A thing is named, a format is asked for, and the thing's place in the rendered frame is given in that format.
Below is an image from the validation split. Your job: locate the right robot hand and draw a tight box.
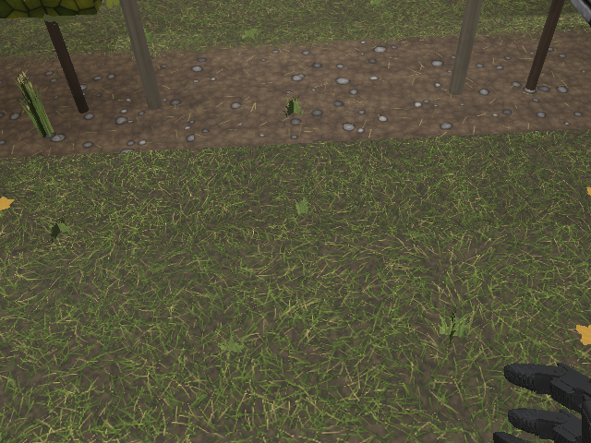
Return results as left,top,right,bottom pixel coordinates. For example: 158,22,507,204
493,363,591,443

